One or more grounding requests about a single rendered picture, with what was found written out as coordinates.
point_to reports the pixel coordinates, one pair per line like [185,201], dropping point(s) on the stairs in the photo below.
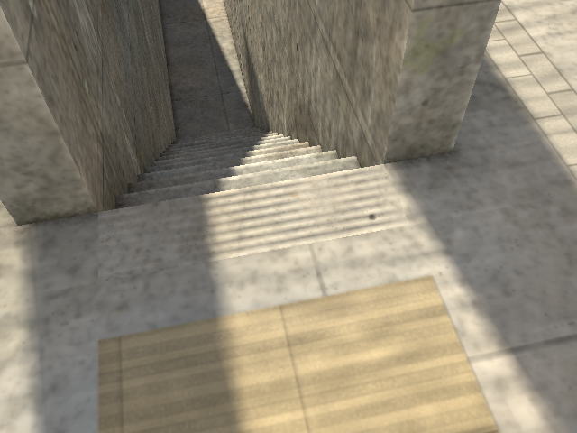
[223,161]

